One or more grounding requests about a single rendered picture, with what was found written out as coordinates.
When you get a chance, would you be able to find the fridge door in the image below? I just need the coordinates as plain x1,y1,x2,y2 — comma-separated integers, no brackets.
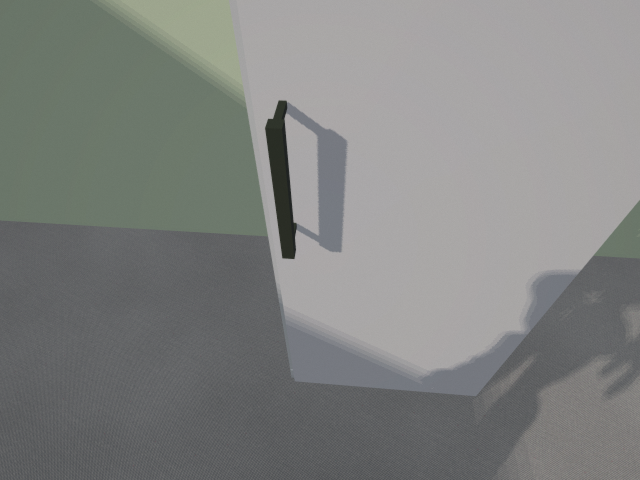
236,0,640,396

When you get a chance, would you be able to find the handle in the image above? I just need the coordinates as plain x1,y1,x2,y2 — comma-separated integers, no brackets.
265,100,297,259

